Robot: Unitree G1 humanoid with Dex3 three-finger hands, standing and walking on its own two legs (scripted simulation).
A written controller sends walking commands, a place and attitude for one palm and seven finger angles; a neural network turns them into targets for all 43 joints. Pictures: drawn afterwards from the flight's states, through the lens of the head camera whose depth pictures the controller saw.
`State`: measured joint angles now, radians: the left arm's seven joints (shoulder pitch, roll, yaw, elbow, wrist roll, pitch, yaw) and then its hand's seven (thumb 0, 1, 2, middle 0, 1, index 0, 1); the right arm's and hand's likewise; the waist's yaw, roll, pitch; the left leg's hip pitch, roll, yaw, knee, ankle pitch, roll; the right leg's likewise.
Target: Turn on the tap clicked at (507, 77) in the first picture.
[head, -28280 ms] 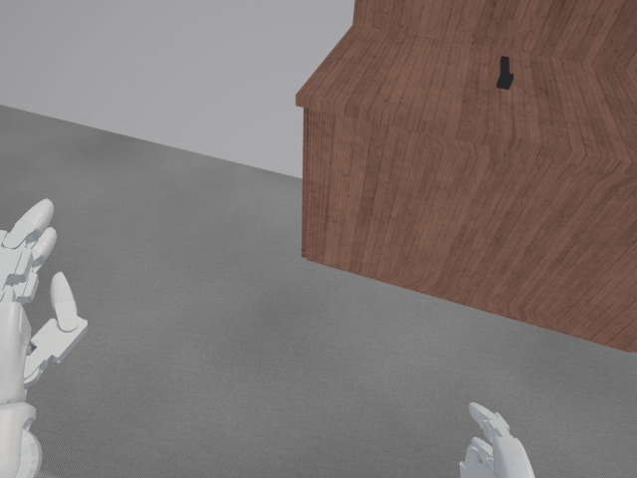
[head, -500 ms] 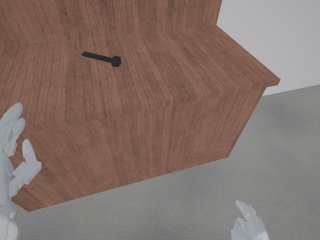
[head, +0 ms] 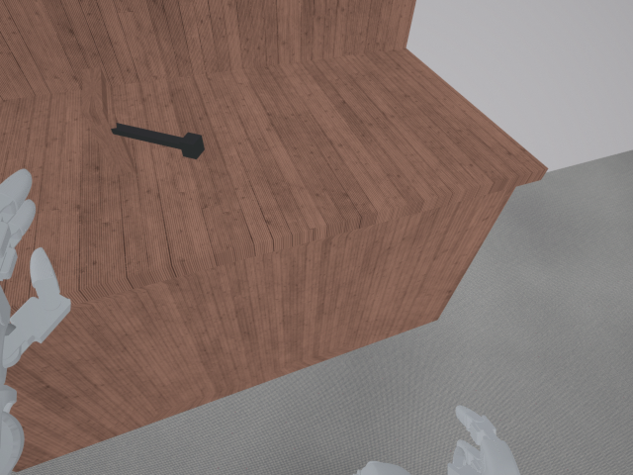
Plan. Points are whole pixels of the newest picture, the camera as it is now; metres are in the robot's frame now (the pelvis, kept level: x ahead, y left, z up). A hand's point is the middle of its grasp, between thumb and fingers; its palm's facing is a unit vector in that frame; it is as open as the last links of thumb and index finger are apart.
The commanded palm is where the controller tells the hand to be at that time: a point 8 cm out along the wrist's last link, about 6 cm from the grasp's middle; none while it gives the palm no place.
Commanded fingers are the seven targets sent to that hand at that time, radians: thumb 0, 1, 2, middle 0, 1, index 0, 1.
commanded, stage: take the last steps up to it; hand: left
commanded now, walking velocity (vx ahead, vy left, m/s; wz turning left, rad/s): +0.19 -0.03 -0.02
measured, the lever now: (192, 145) +0.57 +0.22 +0.09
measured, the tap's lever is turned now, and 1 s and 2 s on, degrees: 53 53 53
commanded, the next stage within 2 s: come to a stop and stand still in 0.10 s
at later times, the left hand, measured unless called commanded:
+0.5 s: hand (136, 215) +0.33 +0.20 +0.18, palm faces +0.37 -0.81 -0.46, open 7.4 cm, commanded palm +0.28 +0.26 +0.18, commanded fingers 0.00 0.90 0.90 -0.20 -0.30 -0.20 -0.30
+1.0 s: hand (57, 156) +0.38 +0.28 +0.22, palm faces +0.51 -0.71 -0.49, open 7.4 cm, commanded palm +0.28 +0.27 +0.18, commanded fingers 0.00 0.90 0.90 -0.20 -0.30 -0.20 -0.30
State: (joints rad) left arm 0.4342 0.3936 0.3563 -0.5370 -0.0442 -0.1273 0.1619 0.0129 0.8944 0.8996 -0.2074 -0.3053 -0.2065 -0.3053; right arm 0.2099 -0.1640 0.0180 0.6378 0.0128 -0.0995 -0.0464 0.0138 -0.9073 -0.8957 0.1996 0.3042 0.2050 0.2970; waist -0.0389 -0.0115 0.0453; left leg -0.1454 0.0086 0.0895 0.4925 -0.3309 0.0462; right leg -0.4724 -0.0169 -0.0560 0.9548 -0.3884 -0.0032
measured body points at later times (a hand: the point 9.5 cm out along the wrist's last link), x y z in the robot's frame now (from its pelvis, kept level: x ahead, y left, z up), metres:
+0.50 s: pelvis +0.12 -0.02 -0.01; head +0.16 -0.03 +0.44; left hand +0.30 +0.24 +0.21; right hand +0.33 -0.28 -0.07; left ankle +0.15 +0.10 -0.74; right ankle +0.16 -0.12 -0.74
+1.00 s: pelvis +0.11 -0.01 +0.00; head +0.16 +0.00 +0.45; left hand +0.34 +0.32 +0.25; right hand +0.29 -0.23 -0.09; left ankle +0.15 +0.10 -0.74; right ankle +0.16 -0.12 -0.74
